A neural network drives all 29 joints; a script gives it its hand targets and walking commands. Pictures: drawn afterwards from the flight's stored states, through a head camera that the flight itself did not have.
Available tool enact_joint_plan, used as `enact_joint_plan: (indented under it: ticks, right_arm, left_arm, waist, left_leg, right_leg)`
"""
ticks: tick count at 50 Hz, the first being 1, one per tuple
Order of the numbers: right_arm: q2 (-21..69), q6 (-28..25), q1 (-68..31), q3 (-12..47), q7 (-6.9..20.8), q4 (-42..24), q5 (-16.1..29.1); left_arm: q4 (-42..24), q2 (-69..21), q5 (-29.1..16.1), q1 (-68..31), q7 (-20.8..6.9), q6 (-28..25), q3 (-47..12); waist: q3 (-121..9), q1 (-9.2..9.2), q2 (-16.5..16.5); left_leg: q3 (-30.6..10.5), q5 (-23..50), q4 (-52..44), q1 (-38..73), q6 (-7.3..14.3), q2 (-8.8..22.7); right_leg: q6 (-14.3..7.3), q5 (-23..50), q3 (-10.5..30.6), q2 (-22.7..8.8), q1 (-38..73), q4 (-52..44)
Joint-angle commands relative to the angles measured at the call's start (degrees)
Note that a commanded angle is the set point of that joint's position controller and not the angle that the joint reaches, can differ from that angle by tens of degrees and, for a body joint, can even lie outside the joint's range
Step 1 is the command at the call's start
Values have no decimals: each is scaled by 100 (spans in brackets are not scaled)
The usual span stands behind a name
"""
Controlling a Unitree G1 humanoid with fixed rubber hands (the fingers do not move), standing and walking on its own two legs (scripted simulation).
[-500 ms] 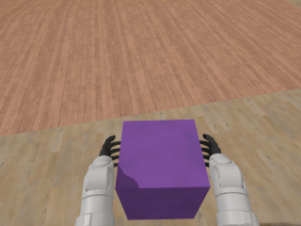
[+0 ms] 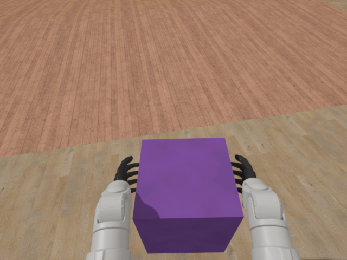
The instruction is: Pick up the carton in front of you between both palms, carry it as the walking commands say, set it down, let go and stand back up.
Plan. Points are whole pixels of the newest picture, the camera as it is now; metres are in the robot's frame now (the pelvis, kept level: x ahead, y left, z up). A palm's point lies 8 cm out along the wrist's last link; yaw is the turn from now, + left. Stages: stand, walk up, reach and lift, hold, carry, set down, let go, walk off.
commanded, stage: carry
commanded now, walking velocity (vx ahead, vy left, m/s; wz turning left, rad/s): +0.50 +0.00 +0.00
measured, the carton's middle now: (184, 198) +0.30 +0.00 -0.02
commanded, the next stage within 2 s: none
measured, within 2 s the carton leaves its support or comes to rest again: neither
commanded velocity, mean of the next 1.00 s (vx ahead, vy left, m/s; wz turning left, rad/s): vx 0.50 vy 0.00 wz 0.00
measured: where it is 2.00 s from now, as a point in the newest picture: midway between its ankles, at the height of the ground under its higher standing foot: (173, 162)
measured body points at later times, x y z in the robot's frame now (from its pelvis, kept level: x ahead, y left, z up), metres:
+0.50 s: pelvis +0.18 +0.02 +0.00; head +0.19 +0.03 +0.45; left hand +0.46 +0.18 +0.07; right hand +0.47 -0.12 +0.07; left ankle +0.22 +0.11 -0.73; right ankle +0.06 -0.10 -0.74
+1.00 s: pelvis +0.51 +0.01 -0.03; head +0.51 +0.01 +0.42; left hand +0.78 +0.17 +0.05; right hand +0.79 -0.14 +0.04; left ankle +0.28 +0.10 -0.72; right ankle +0.63 -0.06 -0.74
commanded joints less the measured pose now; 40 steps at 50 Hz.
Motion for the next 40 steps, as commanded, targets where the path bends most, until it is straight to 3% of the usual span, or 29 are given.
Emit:
enact_joint_plan:
  ticks: [1,4,6,7,8,9,10,11,12,14,15,16,17,18,19,20,22,24,26,27,28,29,30,31,32,33,35,40]
  right_arm:
    - [5242,-96,-3272,3762,1249,-865,1905]
    - [5024,344,-3176,4151,1147,-1394,2207]
    - [4868,701,-3211,4261,1089,-1648,2405]
    - [4788,885,-3200,4287,1059,-1729,2489]
    - [4719,1060,-3036,4311,1025,-1784,2557]
    - [4634,1214,-2802,4319,983,-1844,2588]
    - [4607,1346,-2653,4329,932,-1968,2593]
    - [4639,1475,-2597,4359,883,-2217,2628]
    - [4684,1595,-2649,4403,843,-2498,2690]
    - [4809,1805,-2537,4533,819,-2938,2873]
    - [4802,1914,-2498,4578,849,-3161,2942]
    - [4861,2042,-2660,4685,910,-3369,3075]
    - [4890,2129,-2662,4752,977,-3375,3162]
    - [4945,2172,-2623,4743,1019,-3319,3210]
    - [4959,2208,-2477,4712,1044,-3362,3243]
    - [4968,2237,-2427,4715,1052,-3420,3278]
    - [4976,2283,-2381,4648,1000,-3473,3281]
    - [4872,2339,-2194,4545,907,-3491,3164]
    - [4767,2398,-2002,4425,840,-3433,3036]
    - [4647,2436,-1909,4343,819,-3382,2970]
    - [4552,2467,-1875,4263,792,-3274,2871]
    - [4559,2493,-2073,4197,774,-3187,2799]
    - [4626,2529,-2235,4222,765,-3266,2842]
    - [4778,2551,-2328,4271,763,-3303,2880]
    - [4881,2547,-2466,4320,781,-3352,2930]
    - [5028,2534,-2567,4414,818,-3397,3015]
    - [5186,2496,-2636,4529,901,-3447,3162]
    - [5124,2447,-2289,4604,1100,-3393,3286]
  left_arm:
    - [-741,-5291,-1827,-2950,-1254,11,-3686]
    - [-1311,-5021,-2114,-2841,-1125,458,-4094]
    - [-1597,-4823,-2294,-2860,-1050,823,-4255]
    - [-1715,-4754,-2395,-2879,-1022,1009,-4321]
    - [-1871,-4725,-2511,-2896,-998,1191,-4407]
    - [-2015,-4737,-2641,-2887,-989,1374,-4489]
    - [-2151,-4779,-2805,-2913,-1010,1532,-4579]
    - [-2297,-4863,-2996,-2940,-1029,1652,-4681]
    - [-2382,-4950,-3139,-2854,-1039,1750,-4719]
    - [-2572,-5075,-3255,-2479,-1026,1923,-4730]
    - [-2621,-5087,-3186,-2229,-1000,1993,-4670]
    - [-2637,-4966,-3010,-1981,-957,2038,-4547]
    - [-2765,-4925,-2888,-1845,-905,2103,-4488]
    - [-2962,-5029,-2883,-1927,-870,2185,-4528]
    - [-3139,-5124,-2921,-1918,-850,2239,-4543]
    - [-3363,-5133,-2979,-2034,-843,2280,-4587]
    - [-3624,-5033,-3114,-2230,-858,2378,-4637]
    - [-3678,-4888,-3228,-2159,-904,2478,-4655]
    - [-3691,-4734,-3308,-2130,-945,2569,-4673]
    - [-3667,-4607,-3308,-2138,-967,2617,-4633]
    - [-3741,-4443,-3351,-2365,-1002,2694,-4622]
    - [-3679,-4463,-3424,-2630,-1030,2766,-4679]
    - [-3541,-4568,-3435,-2676,-1054,2790,-4643]
    - [-3429,-4593,-3434,-2640,-1080,2783,-4568]
    - [-3319,-4754,-3414,-2570,-1083,2765,-4571]
    - [-3250,-4872,-3338,-2485,-1073,2723,-4554]
    - [-3163,-5144,-3188,-2339,-1024,2633,-4558]
    - [-3083,-5273,-2789,-1783,-848,2460,-4503]
  waist:
    - [-910,63,-240]
    - [-1167,64,-541]
    - [-911,56,-506]
    - [-818,36,-173]
    - [-809,-31,532]
    - [-803,-109,1364]
    - [-518,-117,1617]
    - [-501,-120,1355]
    - [-717,-92,1029]
    - [-1391,-11,614]
    - [-1618,118,-68]
    - [-1587,196,-1468]
    - [-1312,224,-1762]
    - [-1098,235,-1137]
    - [-1156,251,-740]
    - [-1173,249,-586]
    - [-1221,218,-768]
    - [-1266,152,-992]
    - [-1581,24,-587]
    - [-1867,-62,-167]
    - [-1877,-194,1303]
    - [-1594,-177,1652]
    - [-1456,-121,1055]
    - [-1337,-133,543]
    - [-1425,-110,198]
    - [-1374,-79,71]
    - [-1337,-68,418]
    - [-992,-96,727]
  left_leg:
    - [169,-884,-151,-541,125,280]
    - [531,-841,216,-740,83,203]
    - [548,-904,-92,-651,117,291]
    - [262,-959,-412,-330,198,521]
    - [-459,-1095,-812,182,405,995]
    - [-1350,-836,-1207,793,737,1508]
    - [-1846,69,-1218,1116,1060,1829]
    - [-1763,909,-1087,1185,1162,1882]
    - [-1329,1416,-857,1170,1081,1763]
    - [-11,1103,-43,128,593,1217]
    - [865,1114,1030,-805,278,727]
    - [1353,516,2203,-2431,-40,322]
    - [1246,-986,2426,-3499,-33,136]
    - [1008,-1505,2517,-3831,81,346]
    - [956,-1588,2329,-3905,127,407]
    - [983,-1320,1872,-3778,151,447]
    - [1284,-316,1065,-2949,124,289]
    - [1608,345,282,-1695,146,50]
    - [2080,1203,-345,758,199,-223]
    - [1509,752,-265,1987,311,228]
    - [-1339,-304,-1303,2375,757,1868]
    - [-2656,476,-1555,2572,1472,2472]
    - [-2446,1035,-1335,2440,1637,2656]
    - [-1946,1924,-1248,2182,1518,2471]
    - [-1524,1819,-1330,2079,1350,2377]
    - [-1007,1904,-1482,1825,1105,2170]
    - [-295,2474,-1543,1753,864,1870]
    - [692,3367,-1505,1864,769,1406]
  right_leg:
    - [-235,-1432,341,-654,-170,-705]
    - [-435,-1900,673,-962,-111,-865]
    - [-434,-1974,554,-976,-476,-737]
    - [-337,-1643,186,-790,-856,-306]
    - [-178,-1133,-348,-518,-1445,585]
    - [16,-765,-954,-203,-2206,1534]
    - [66,-1084,-1103,-134,-2848,1394]
    - [42,-1154,-1103,-156,-2810,1077]
    - [26,-878,-1191,-118,-2348,555]
    - [-56,172,-1314,-62,-37,-433]
    - [-275,2,-390,-675,1166,-1012]
    - [-820,964,1290,-1786,2320,-947]
    - [-1342,2422,1962,-2310,2786,-1017]
    - [-1504,3174,1824,-2411,2887,-917]
    - [-1430,3079,1585,-2373,2986,-920]
    - [-1230,2696,1240,-2255,2952,-996]
    - [-860,2575,376,-1849,2433,-1043]
    - [-628,2322,-440,-1549,1575,-906]
    - [-306,2248,-1280,-1147,146,96]
    - [-130,1652,-1564,-955,-753,1004]
    - [162,239,-1707,-399,-1884,2734]
    - [84,-1103,-1071,-85,-3010,3650]
    - [-94,-1145,-611,-491,-3361,4263]
    - [-169,-1021,-540,-673,-3390,4360]
    - [-191,-614,-495,-814,-3389,4103]
    - [-171,-258,-499,-899,-3150,3631]
    - [-106,113,-795,-687,-2885,2988]
    - [-39,979,-1333,-391,-2845,1385]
